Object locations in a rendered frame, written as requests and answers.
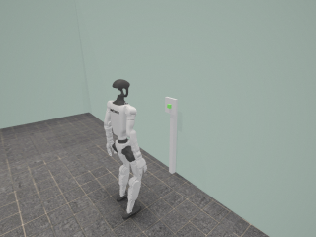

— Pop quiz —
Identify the left robot hand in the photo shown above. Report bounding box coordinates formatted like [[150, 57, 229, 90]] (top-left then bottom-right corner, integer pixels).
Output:
[[106, 141, 116, 156]]

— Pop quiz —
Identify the panel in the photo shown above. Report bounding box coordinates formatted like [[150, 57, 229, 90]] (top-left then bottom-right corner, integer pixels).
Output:
[[165, 97, 178, 174]]

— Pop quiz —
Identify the robot left forearm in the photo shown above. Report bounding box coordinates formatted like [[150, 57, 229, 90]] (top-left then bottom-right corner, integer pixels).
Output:
[[104, 124, 114, 143]]

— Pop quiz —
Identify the robot torso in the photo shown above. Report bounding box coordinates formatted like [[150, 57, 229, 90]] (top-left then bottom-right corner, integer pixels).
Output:
[[110, 102, 131, 155]]

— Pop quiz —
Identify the robot left upper arm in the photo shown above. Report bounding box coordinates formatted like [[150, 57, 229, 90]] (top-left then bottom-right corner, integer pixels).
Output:
[[104, 100, 113, 127]]

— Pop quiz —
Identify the robot left thigh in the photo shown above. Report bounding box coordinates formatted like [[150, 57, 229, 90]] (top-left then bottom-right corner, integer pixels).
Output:
[[112, 143, 130, 175]]

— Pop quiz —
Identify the robot right forearm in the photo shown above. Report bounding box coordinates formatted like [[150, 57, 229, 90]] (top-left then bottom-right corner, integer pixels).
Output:
[[128, 130, 142, 160]]

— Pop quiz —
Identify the right robot hand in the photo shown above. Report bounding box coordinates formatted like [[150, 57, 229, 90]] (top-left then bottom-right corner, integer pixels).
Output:
[[135, 157, 147, 176]]

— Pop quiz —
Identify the robot right upper arm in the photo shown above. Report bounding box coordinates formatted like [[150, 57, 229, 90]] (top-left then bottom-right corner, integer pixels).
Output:
[[124, 105, 137, 138]]

